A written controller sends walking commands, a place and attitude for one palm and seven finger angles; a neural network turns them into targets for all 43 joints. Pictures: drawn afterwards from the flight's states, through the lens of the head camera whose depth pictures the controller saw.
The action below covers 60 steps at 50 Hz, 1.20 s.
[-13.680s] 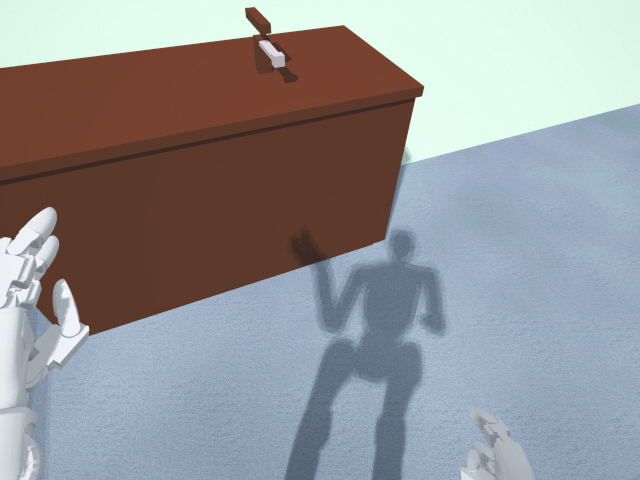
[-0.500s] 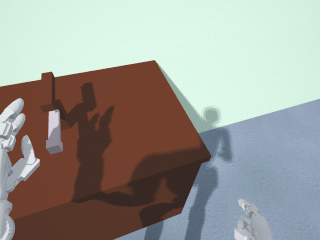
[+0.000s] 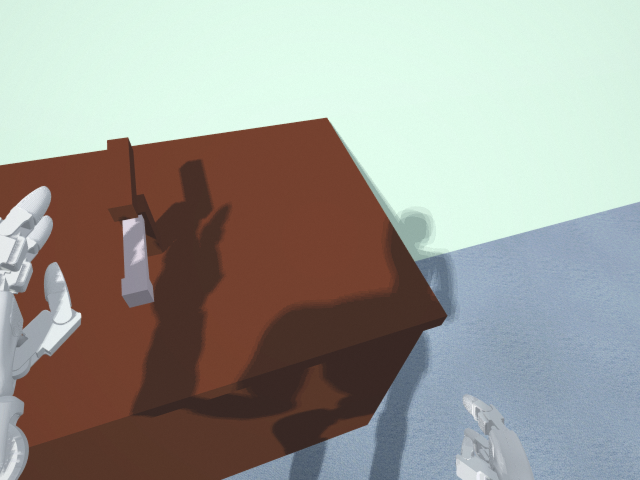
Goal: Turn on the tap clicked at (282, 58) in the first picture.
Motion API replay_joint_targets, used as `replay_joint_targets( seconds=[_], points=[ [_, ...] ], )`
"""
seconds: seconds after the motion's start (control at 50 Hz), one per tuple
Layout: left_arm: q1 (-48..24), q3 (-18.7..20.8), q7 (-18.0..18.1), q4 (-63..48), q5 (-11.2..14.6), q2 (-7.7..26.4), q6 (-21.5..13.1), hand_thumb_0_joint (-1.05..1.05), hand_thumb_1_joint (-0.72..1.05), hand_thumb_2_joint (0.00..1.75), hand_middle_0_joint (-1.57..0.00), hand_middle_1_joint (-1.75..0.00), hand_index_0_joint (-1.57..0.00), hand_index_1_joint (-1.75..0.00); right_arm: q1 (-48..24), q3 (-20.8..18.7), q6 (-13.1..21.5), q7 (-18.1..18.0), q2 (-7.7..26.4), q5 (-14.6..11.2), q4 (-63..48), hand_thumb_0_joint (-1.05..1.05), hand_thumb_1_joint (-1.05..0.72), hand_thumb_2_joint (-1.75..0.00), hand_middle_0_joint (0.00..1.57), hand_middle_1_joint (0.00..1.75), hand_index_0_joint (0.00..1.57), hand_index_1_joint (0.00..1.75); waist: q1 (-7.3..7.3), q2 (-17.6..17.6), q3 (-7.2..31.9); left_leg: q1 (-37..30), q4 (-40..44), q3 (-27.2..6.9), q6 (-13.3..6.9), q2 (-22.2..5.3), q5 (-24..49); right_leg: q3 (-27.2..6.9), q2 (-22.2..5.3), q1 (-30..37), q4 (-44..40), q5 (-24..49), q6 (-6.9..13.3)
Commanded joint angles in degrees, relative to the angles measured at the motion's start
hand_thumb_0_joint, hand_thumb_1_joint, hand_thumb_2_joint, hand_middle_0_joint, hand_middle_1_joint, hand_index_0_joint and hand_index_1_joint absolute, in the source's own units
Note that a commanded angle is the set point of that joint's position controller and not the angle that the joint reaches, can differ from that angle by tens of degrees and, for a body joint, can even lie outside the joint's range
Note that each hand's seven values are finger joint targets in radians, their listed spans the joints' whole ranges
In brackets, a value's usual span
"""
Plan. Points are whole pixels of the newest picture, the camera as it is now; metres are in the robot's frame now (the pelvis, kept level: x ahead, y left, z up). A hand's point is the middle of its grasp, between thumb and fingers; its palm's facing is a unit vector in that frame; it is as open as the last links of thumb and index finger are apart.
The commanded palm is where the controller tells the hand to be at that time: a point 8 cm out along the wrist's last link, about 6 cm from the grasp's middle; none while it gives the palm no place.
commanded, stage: come to a stop and stand still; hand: left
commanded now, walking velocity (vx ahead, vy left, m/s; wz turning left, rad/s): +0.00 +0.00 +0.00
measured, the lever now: (138, 290) +0.30 +0.25 +0.06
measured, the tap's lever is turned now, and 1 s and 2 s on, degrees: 0 0 0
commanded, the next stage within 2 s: look again from close up in 0.16 s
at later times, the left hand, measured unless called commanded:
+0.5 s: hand (99, 317) +0.22 +0.22 +0.16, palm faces +0.31 -0.87 -0.37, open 7.4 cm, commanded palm +0.16 +0.27 +0.17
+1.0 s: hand (112, 313) +0.22 +0.21 +0.16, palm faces +0.31 -0.88 -0.36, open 7.4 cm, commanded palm +0.16 +0.25 +0.17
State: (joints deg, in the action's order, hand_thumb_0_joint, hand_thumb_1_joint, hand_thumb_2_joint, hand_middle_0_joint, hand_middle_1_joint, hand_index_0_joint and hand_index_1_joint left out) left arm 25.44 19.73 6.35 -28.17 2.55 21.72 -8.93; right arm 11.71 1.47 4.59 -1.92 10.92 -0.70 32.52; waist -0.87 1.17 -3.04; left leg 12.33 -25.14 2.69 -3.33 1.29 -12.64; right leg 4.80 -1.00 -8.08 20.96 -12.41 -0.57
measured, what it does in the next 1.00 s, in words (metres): stands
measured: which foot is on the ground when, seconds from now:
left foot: down 0.00-1.00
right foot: down 0.00-1.00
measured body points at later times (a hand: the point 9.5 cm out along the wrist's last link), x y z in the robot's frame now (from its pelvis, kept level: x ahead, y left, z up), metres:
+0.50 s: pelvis -0.01 +0.00 +0.00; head +0.01 +0.01 +0.45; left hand +0.20 +0.27 +0.18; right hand +0.16 -0.24 -0.07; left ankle +0.01 +0.08 -0.74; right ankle -0.01 -0.13 -0.74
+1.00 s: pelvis -0.01 -0.03 +0.00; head +0.02 +0.01 +0.44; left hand +0.20 +0.26 +0.18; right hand +0.17 -0.24 -0.06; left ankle +0.01 +0.08 -0.74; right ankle -0.01 -0.13 -0.74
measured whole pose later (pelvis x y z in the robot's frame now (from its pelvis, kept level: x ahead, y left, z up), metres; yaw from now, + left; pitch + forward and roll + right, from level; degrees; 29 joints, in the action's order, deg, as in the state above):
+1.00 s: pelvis -0.01 -0.03 +0.00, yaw -2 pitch +0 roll -1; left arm 22.0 21.5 4.2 -28.9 3.2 22.3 -11.4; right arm 10.1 1.9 7.2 0.1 8.8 0.1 30.5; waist -0.8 3.4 -4.4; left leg 14.6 -27.8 3.6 -1.2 -1.5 -13.0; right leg 3.7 1.5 -11.4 24.4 -12.7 1.4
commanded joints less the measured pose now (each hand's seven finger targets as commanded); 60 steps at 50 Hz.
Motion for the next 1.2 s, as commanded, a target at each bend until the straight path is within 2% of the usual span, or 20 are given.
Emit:
replay_joint_targets(
  seconds=[0.0, 0.02, 0.2, 0.22, 0.24, 0.26, 0.28, 0.3, 0.32, 0.34, 0.38, 0.44, 0.48, 0.5, 0.52, 0.6, 0.72, 0.94, 1.12, 1.18],
  points=[
    [-2.8, 6.5, 1.1, -12.6, 0.1, 9.7, -3.8, 0.0, 0.9, 0.9, -0.2, -0.3, -0.2, -0.3, -4.6, -3.7, 3.1, -0.5, 7.8, -0.6, -8.4, 0.0, -0.9, -0.9, 0.2, 0.3, 0.2, 0.3, 0.22, -7.1, 9.3, -2.9, 5.8, -9.6, 3.1, -8.3, 13.0, -3.9, -3.2, 2.5, 0.0, 8.8, 2.6],
    [-2.8, 5.2, 0.9, -12.4, 0.2, 8.1, -4.0, 0.0, 0.9, 0.9, -0.2, -0.3, -0.2, -0.3, -4.4, -3.6, 3.0, -0.5, 7.9, -0.3, -8.5, 0.0, -0.9, -0.9, 0.2, 0.3, 0.2, 0.3, 0.14, -7.1, 9.2, -2.8, 6.1, -9.8, 3.2, -8.5, 11.9, -3.7, -3.1, 2.3, 0.0, 7.8, 2.7],
    [-1.4, 6.9, 1.1, -11.8, 0.2, 9.8, -3.9, 0.0, 0.9, 0.9, -0.2, -0.3, -0.2, -0.3, -4.3, -3.9, 3.2, -0.5, 7.8, -0.7, -8.3, 0.0, -0.9, -0.9, 0.2, 0.3, 0.2, 0.3, 0.25, -6.2, 9.3, -2.6, 5.5, -9.3, 3.3, -8.1, 11.6, -4.1, -3.5, 2.5, -0.4, 8.2, 2.8],
    [-1.8, 5.4, 0.9, -11.5, 0.4, 7.9, -4.0, 0.0, 0.9, 0.9, -0.2, -0.3, -0.2, -0.3, -4.2, -3.7, 2.9, -0.6, 8.0, -0.3, -8.3, 0.0, -0.9, -0.9, 0.2, 0.3, 0.2, 0.3, 0.26, -6.2, 8.9, -1.7, 5.6, -9.4, 3.0, -8.1, 10.3, -3.9, -3.5, 2.7, -0.7, 8.1, 2.9],
    [-61.5, 38.7, 0.8, -24.5, -8.7, 53.1, -9.6, 0.0, 0.9, 0.9, -0.2, -0.3, -0.2, -0.3, 1.0, -3.9, 5.9, -0.5, 9.7, 3.0, -7.9, 0.0, -0.9, -0.9, 0.2, 0.3, 0.2, 0.3, -1.62, 2.8, 0.2, 7.9, -3.6, -4.5, 1.5, -7.6, 13.4, -7.0, -4.9, -6.5, -3.1, 9.8, 2.3],
    [-27.2, 16.1, -1.6, 9.9, -3.1, 18.3, -7.4, 0.0, 0.9, 0.9, -0.2, -0.3, -0.2, -0.3, -2.4, -1.6, 5.9, -0.4, 3.2, 1.2, -3.9, 0.0, -0.9, -0.9, 0.2, 0.3, 0.2, 0.3, -0.21, 3.4, 11.3, -2.2, -0.5, -5.3, 1.9, -3.7, 15.1, -7.5, -6.6, -4.8, 0.5, 12.6, 5.0],
    [-14.0, 10.9, -2.2, 9.6, -1.5, 11.9, -7.3, 0.0, 0.9, 0.9, -0.2, -0.3, -0.2, -0.3, -0.2, -4.3, 7.1, -0.3, 8.0, 0.7, -7.6, 0.0, -0.9, -0.9, 0.2, 0.3, 0.2, 0.3, -2.4, -2.9, 12.6, -5.3, -0.8, -4.4, 2.7, -4.6, 17.1, -12.3, -4.9, -2.2, -0.3, 17.4, 3.9],
    [-7.7, 2.1, -2.6, 6.7, 0.7, 2.1, -7.1, 0.0, 0.9, 0.9, -0.2, -0.3, -0.2, -0.3, -2.2, -4.3, 7.2, 1.1, 7.0, -0.8, -6.9, 0.0, -0.9, -0.9, 0.2, 0.3, 0.2, 0.3, -1.19, -10.2, 14.9, -7.8, -0.1, -3.5, 2.5, -5.2, 20.0, -8.2, -4.3, 0.3, 3.0, 15.9, 3.2],
    [-9.7, 3.6, -2.1, -3.6, 0.2, 5.9, -7.7, 0.0, 0.9, 0.9, -0.2, -0.3, -0.2, -0.3, -1.1, -5.2, 6.9, 2.0, 9.3, -0.2, -7.9, 0.0, -0.9, -0.9, 0.2, 0.3, 0.2, 0.3, -0.97, -10.8, 15.6, -6.5, 0.9, -5.0, 2.4, -6.3, 22.8, -7.3, -3.9, 2.4, 4.0, 14.6, 2.6],
    [-8.3, 2.8, -1.9, -8.1, 0.1, 6.1, -8.0, 0.0, 0.9, 0.9, -0.2, -0.3, -0.2, -0.3, -3.1, -5.0, 7.1, 2.6, 8.8, -0.3, -8.4, 0.0, -0.9, -0.9, 0.2, 0.3, 0.2, 0.3, -1.39, -8.9, 15.0, -5.5, 0.9, -5.6, 2.0, -6.9, 22.7, -6.7, -3.7, 2.5, 4.1, 13.2, 2.1],
    [-3.4, 3.4, -1.1, -9.3, 0.1, 7.1, -7.6, 0.0, 0.9, 0.9, -0.2, -0.3, -0.2, -0.3, -4.2, -4.4, 7.1, 2.8, 8.4, -0.3, -9.2, 0.0, -0.9, -0.9, 0.2, 0.3, 0.2, 0.3, -1.71, -3.1, 12.5, -1.4, 2.1, -6.2, 1.9, -7.1, 16.0, -6.2, -3.4, 2.9, 3.2, 9.7, 1.6],
    [-3.2, 8.1, 0.1, -10.3, 0.5, 10.5, -7.7, 0.0, 0.9, 0.9, -0.2, -0.3, -0.2, -0.3, -5.3, -4.1, 6.4, 1.7, 8.3, -0.2, -9.6, 0.0, -0.9, -0.9, 0.2, 0.3, 0.2, 0.3, -1.11, 0.2, 9.3, 2.2, 3.4, -6.5, 2.0, -6.3, 6.9, -5.8, -3.3, 1.6, 1.9, 5.2, 1.6],
    [-4.7, 10.6, 0.4, -8.4, 1.0, 12.0, -8.0, 0.0, 0.9, 0.9, -0.2, -0.3, -0.2, -0.3, -5.5, -3.8, 6.2, 0.4, 7.7, -0.2, -9.7, 0.0, -0.9, -0.9, 0.2, 0.3, 0.2, 0.3, -0.81, 0.9, 6.8, 3.2, 3.6, -6.6, 2.0, -5.5, 0.5, -7.5, -3.8, -1.0, -0.7, 0.9, 1.9],
    [-6.6, 12.7, 0.7, -9.6, 1.0, 14.3, -8.2, 0.0, 0.9, 0.9, -0.2, -0.3, -0.2, -0.3, -6.2, -3.6, 5.8, 0.0, 7.8, -0.2, -9.2, 0.0, -0.9, -0.9, 0.2, 0.3, 0.2, 0.3, -0.51, -1.3, 6.0, 3.0, 3.7, -6.5, 1.8, -5.5, -0.7, -7.4, -3.7, -2.1, -1.1, -0.4, 1.9],
    [-7.3, 10.9, 0.5, -8.1, 1.1, 12.1, -8.3, 0.0, 0.9, 0.9, -0.2, -0.3, -0.2, -0.3, -5.8, -3.6, 5.7, -0.4, 7.6, 0.0, -9.2, 0.0, -0.9, -0.9, 0.2, 0.3, 0.2, 0.3, -0.23, -1.8, 5.8, 3.4, 4.0, -6.8, 1.6, -5.4, -2.2, -7.4, -3.9, -2.1, -1.7, -1.6, 2.1],
    [-10.6, 7.8, 0.2, -10.6, 0.7, 10.1, -8.8, 0.0, 0.9, 0.9, -0.2, -0.3, -0.2, -0.3, -5.9, -3.4, 6.9, -0.5, 7.5, -0.3, -8.6, 0.0, -0.9, -0.9, 0.2, 0.3, 0.2, 0.3, -0.2, -6.0, 7.0, 0.4, 4.0, -6.4, 1.4, -5.4, -2.1, -8.0, -3.4, -2.4, -2.3, -1.2, 2.2],
    [-10.4, 3.8, 0.0, -8.8, 0.0, 6.4, -7.4, 0.0, 0.9, 0.9, -0.2, -0.3, -0.2, -0.3, -5.1, -3.4, 7.2, 0.3, 7.6, 0.2, -7.9, 0.0, -0.9, -0.9, 0.2, 0.3, 0.2, 0.3, -0.28, -5.8, 7.2, 0.9, 7.1, -7.7, 1.8, -8.2, 1.9, -5.3, -1.0, -0.1, 0.9, 3.1, 1.1],
    [-6.1, 8.1, -1.3, -14.5, 1.4, 9.8, -6.0, 0.0, 0.9, 0.9, -0.2, -0.3, -0.2, -0.3, -4.5, -4.2, 5.1, 1.4, 7.2, 0.3, -10.6, 0.0, -0.9, -0.9, 0.2, 0.3, 0.2, 0.3, -0.26, -7.5, 10.4, -0.9, 2.6, -6.7, 2.2, -10.9, 15.1, -4.1, -0.6, 0.9, 3.2, 8.8, 0.8],
    [-4.3, 7.8, -1.8, -13.0, 2.4, 9.3, -4.3, 0.0, 0.9, 0.9, -0.2, -0.3, -0.2, -0.3, -3.9, -4.5, 4.5, 0.5, 7.5, 0.3, -10.0, 0.0, -0.9, -0.9, 0.2, 0.3, 0.2, 0.3, 0.2, -2.9, 10.2, -1.0, -1.7, -3.8, 2.0, -9.0, 7.2, -6.4, -2.2, -1.9, 0.5, 9.9, 1.5],
    [-5.0, 8.1, -1.4, -14.0, 2.5, 10.2, -4.1, 0.0, 0.9, 0.9, -0.2, -0.3, -0.2, -0.3, -4.0, -4.6, 4.6, 0.1, 7.5, 0.2, -10.0, 0.0, -0.9, -0.9, 0.2, 0.3, 0.2, 0.3, 0.16, -3.8, 9.3, -0.2, -1.7, -3.9, 1.9, -7.6, 3.2, -7.0, -3.0, -2.3, -0.5, 6.7, 1.6]
  ],
)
